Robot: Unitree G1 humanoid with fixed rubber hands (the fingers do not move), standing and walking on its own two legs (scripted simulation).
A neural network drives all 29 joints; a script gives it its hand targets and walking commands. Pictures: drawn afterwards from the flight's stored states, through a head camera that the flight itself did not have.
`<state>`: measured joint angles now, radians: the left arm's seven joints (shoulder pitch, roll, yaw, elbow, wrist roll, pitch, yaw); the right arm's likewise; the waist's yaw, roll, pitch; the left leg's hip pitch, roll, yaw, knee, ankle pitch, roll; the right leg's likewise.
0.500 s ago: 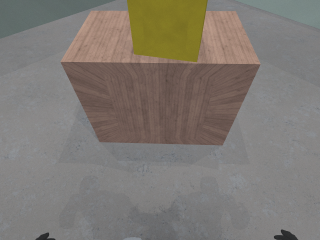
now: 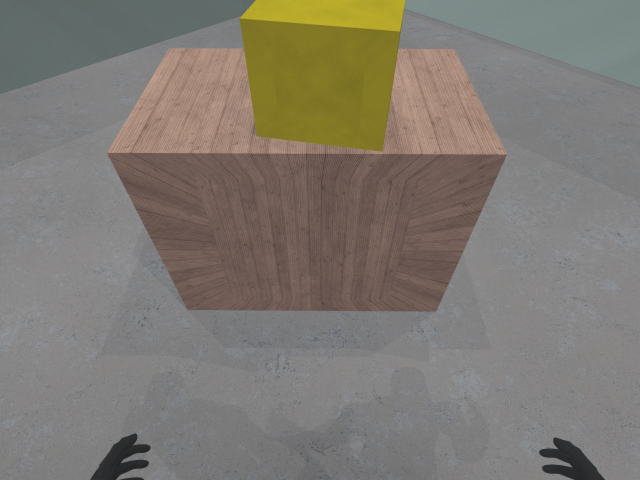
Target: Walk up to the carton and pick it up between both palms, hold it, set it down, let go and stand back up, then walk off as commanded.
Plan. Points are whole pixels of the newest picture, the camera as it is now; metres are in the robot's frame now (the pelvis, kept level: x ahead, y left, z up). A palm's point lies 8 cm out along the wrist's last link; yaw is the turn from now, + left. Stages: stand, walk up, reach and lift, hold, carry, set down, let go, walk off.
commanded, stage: walk off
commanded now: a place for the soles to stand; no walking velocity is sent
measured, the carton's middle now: (326, 70) +0.91 +0.01 +0.06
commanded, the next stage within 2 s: stand in 0.22 s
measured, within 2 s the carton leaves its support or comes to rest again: neither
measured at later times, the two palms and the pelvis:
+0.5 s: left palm out of the picture +0.05 +0.30 -0.10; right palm out of the picture +0.05 -0.30 -0.10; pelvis -0.04 +0.00 +0.01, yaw +0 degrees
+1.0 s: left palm out of the picture +0.04 +0.32 -0.11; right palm out of the picture +0.03 -0.28 -0.10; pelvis -0.03 +0.02 +0.01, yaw -1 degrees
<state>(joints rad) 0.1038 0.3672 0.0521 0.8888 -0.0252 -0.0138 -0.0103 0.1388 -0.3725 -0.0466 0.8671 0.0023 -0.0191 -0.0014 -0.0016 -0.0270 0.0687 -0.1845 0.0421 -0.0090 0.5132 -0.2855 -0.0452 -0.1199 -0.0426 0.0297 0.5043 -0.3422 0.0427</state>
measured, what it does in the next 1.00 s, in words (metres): stands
